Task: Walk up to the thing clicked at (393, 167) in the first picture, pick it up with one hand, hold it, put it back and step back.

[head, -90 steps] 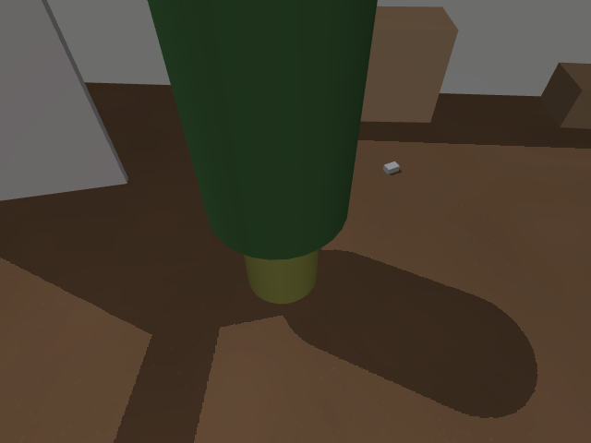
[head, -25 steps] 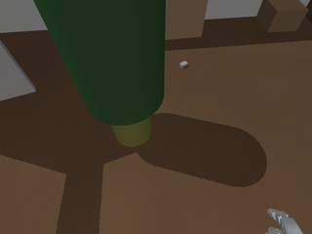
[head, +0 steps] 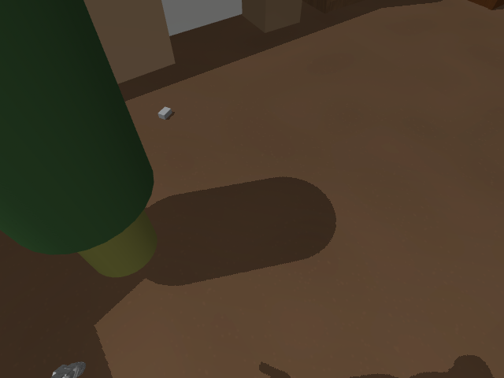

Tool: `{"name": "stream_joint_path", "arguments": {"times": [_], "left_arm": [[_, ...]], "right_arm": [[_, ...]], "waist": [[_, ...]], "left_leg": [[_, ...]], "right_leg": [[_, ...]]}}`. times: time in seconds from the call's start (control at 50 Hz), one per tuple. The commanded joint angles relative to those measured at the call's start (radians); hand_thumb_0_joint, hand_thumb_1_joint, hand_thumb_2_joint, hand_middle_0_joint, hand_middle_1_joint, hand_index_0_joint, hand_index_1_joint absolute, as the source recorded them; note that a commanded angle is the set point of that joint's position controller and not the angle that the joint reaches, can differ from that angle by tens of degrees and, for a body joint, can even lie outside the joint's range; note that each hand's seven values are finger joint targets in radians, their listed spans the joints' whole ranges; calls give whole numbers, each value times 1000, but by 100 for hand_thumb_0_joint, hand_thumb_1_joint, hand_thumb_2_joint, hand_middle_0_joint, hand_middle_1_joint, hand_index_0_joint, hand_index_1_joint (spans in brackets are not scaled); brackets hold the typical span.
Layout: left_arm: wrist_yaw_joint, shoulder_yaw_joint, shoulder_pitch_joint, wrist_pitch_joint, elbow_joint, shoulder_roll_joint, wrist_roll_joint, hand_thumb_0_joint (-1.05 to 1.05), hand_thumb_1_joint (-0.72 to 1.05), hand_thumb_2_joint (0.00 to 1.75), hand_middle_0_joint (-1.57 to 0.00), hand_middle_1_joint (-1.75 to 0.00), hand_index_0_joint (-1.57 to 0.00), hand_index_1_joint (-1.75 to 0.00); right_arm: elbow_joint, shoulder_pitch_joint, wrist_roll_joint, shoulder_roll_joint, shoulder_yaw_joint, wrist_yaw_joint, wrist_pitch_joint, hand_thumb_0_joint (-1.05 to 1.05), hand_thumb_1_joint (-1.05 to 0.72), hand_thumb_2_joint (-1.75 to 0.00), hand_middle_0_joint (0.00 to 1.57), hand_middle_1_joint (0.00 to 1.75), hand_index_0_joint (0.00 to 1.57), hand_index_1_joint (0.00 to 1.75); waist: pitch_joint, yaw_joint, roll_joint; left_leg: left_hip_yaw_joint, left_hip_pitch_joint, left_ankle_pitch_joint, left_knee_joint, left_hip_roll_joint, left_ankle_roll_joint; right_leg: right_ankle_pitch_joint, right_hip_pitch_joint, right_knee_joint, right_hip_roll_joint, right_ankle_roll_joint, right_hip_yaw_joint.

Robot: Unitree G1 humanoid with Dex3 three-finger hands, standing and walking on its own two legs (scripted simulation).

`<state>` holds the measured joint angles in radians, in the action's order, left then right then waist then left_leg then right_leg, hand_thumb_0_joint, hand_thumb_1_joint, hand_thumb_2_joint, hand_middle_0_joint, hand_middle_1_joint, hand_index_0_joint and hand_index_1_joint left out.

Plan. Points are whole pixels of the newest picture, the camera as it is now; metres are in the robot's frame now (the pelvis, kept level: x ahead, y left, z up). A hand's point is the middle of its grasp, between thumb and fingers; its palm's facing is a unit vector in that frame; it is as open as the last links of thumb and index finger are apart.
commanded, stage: walk up
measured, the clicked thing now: (165, 113) +1.62 +0.48 -0.75
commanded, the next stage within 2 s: stand in 1.34 s
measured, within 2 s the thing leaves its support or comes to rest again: neither
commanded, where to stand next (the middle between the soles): +0.09 -0.01 m, yaw -25 degrees
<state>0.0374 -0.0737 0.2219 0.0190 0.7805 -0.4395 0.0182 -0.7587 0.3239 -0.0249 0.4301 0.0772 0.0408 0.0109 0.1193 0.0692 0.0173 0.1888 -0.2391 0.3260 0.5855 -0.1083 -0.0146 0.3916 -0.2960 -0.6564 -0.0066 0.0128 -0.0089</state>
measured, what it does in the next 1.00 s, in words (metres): steps on the spot, turning right: right foot, then left foot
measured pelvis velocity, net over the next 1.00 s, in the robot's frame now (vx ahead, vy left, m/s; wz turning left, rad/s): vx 0.02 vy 0.00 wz -0.42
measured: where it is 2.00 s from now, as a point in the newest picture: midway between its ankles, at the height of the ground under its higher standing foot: outside the picture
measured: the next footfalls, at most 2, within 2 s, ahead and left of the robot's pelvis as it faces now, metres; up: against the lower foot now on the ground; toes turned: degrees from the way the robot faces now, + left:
right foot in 0.02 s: +0.04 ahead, -0.13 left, +0.00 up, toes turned -2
left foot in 0.36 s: +0.14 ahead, +0.10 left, +0.00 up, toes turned -21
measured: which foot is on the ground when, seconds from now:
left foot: down 0.00-0.04, up 0.06-0.34, down 0.36-1.00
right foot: up 0.00-0.00, down 0.02-0.38, up 0.40-0.68, down 0.70-1.00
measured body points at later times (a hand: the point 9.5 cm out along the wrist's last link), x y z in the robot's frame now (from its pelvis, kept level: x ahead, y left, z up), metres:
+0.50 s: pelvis +0.02 +0.01 -0.01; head +0.06 +0.03 +0.43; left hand +0.20 +0.29 -0.14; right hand +0.02 -0.31 -0.11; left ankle +0.10 +0.11 -0.73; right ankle -0.02 -0.11 -0.67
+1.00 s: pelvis +0.02 +0.00 -0.02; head +0.03 -0.01 +0.43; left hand +0.21 +0.26 -0.13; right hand -0.02 -0.31 -0.14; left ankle +0.10 +0.12 -0.73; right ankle -0.02 -0.12 -0.73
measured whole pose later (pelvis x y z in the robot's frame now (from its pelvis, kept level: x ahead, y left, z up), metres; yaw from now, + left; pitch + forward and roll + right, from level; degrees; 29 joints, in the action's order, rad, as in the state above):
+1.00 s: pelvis +0.02 +0.00 -0.02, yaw -24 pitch -3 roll +0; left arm -0.01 -0.02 0.23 -0.03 0.91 -0.37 0.00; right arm -0.90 0.19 -0.01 0.37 0.01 0.02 0.00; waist 0.10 -0.01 0.01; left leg 0.03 -0.32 0.33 0.70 -0.05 0.02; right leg 0.36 -0.30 -0.72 0.03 0.00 0.09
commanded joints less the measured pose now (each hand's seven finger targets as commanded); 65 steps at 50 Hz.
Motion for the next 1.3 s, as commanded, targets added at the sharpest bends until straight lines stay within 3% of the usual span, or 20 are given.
{"name": "stream_joint_path", "arguments": {"times": [0.0,0.02,0.04,0.12,0.24,0.32,0.36,0.38,0.48,0.56,0.64,0.66,0.68,0.7,0.72,0.84,0.88,0.92,1.02,1.28], "left_arm": [[-27,-79,199,-53,-32,-211,14,0,90,90,-20,-30,-20,-30],[-36,-91,151,-68,-71,-294,18,0,90,90,-20,-30,-20,-30],[-34,-91,123,-58,-83,-307,9,0,90,90,-20,-30,-20,-30],[-49,-57,53,-53,-96,-205,-8,0,90,90,-20,-30,-20,-30],[-49,-54,43,-41,-129,-206,2,0,90,90,-20,-30,-20,-30],[-54,-38,-4,-24,-156,-173,-13,0,90,90,-20,-30,-20,-30],[-65,-14,66,-17,-149,-103,-22,0,90,90,-20,-30,-20,-30],[-78,-34,67,-14,-111,-189,-11,0,90,90,-20,-30,-20,-30],[-37,-45,107,-24,-46,-169,-13,0,90,90,-20,-30,-20,-30],[-22,-40,79,-31,-39,-154,-1,0,90,90,-20,-30,-20,-30],[-42,-46,190,-55,27,-140,10,0,90,90,-20,-30,-20,-30],[-50,-56,188,-64,26,-168,17,0,90,90,-20,-30,-20,-30],[-56,-71,152,-76,1,-238,28,0,90,90,-20,-30,-20,-30],[-60,-65,101,-79,-14,-285,22,0,90,90,-20,-30,-20,-30],[-59,-59,78,-82,-17,-275,13,0,90,90,-20,-30,-20,-30],[-62,-23,19,-85,4,-206,-2,0,90,90,-20,-30,-20,-30],[-62,-6,-17,-75,3,-163,-16,0,90,90,-20,-30,-20,-30],[-65,0,32,-66,55,-152,-24,0,90,90,-20,-30,-20,-30],[-55,2,-14,-78,112,-179,-13,0,90,90,-20,-30,-20,-30],[-51,28,-128,-71,216,-141,-16,0,90,90,-20,-30,-20,-30]], "right_arm": [[119,-37,19,150,44,-13,-21,0,-90,-90,20,30,20,30],[142,-28,23,80,12,-11,-17,0,-90,-90,20,30,20,30],[132,-76,15,182,40,-26,-11,0,-90,-90,20,30,20,30],[54,-22,10,186,34,-30,-23,0,-90,-90,20,30,20,30],[47,-33,6,156,35,-40,-31,0,-90,-90,20,30,20,30],[26,52,-3,154,50,-52,-50,0,-90,-90,20,30,20,30],[59,24,-7,286,79,-56,-60,0,-90,-90,20,30,20,30],[60,-12,6,320,91,-48,-61,0,-90,-90,20,30,20,30],[67,-81,-6,243,62,-51,-60,0,-90,-90,20,30,20,30],[77,-50,-17,250,60,-36,-45,0,-90,-90,20,30,20,30],[93,-111,-3,213,44,-29,-15,0,-90,-90,20,30,20,30],[90,-96,4,164,26,-30,-12,0,-90,-90,20,30,20,30],[104,-84,13,92,1,-28,-11,0,-90,-90,20,30,20,30],[98,-159,15,138,14,-42,-4,0,-90,-90,20,30,20,30],[75,-146,13,170,26,-46,-3,0,-90,-90,20,30,20,30],[-29,-93,21,146,9,-44,-29,0,-90,-90,20,30,20,30],[-63,-64,12,166,19,-47,-41,0,-90,-90,20,30,20,30],[-56,-165,21,218,20,-39,-47,0,-90,-90,20,30,20,30],[-109,-225,20,163,-16,-31,-40,0,-90,-90,20,30,20,30],[-224,-273,24,147,-23,-30,-42,0,-90,-90,20,30,20,30]], "waist": [[-199,-126,-119],[-157,-99,-318],[-118,-128,-225],[-71,-70,-181],[-78,-74,-186],[-125,-9,-103],[-137,-33,214],[-133,-32,183],[-83,-60,184],[-112,-24,195],[-149,-94,133],[-148,-102,31],[-104,-85,-181],[-58,-95,-157],[-43,-79,-115],[-130,-45,-181],[-147,-24,-104],[-157,-78,37],[-86,-78,28],[-140,-60,-20]], "left_leg": [[-90,-137,-181,307,-79,-59],[-87,-424,236,448,84,16],[-204,-412,285,519,39,21],[-200,-312,120,405,36,23],[-174,-137,49,254,83,4],[-195,100,-105,-26,106,-34],[-704,125,-127,-254,-299,-181],[-806,45,-68,-278,-387,-274],[-383,-10,-75,-198,-167,-195],[-348,-1,73,-194,-168,-201],[-258,-121,-26,11,-142,-146],[-216,-183,-26,138,-100,-99],[-149,-338,80,312,0,-21],[-217,-307,255,362,36,-4],[-259,-255,264,400,16,-1],[-182,-48,89,118,58,-15],[-252,104,-192,-45,10,-39],[-450,-25,-71,-119,-150,-149],[-278,-75,41,-104,-13,-38],[-226,93,-62,-199,-35,-35]], "right_leg": [[-35,341,358,-86,84,217],[-120,404,369,-308,183,610],[-156,288,336,-364,314,648],[-355,171,257,-155,191,320],[-568,-3,160,-129,191,315],[-440,-137,-28,-79,124,315],[178,-280,-369,152,10,144],[242,-242,-506,99,5,166],[96,-195,-400,22,4,98],[105,-122,-192,26,-9,16],[-47,118,113,58,19,-32],[-29,164,191,24,39,80],[-52,170,293,-188,111,465],[-146,13,299,-314,238,614],[-234,-33,254,-316,265,582],[-572,1,100,-156,156,303],[-428,-104,38,-102,90,239],[-81,-5,-24,12,32,135],[-120,20,165,-58,73,265],[-295,49,243,-55,36,238]]}}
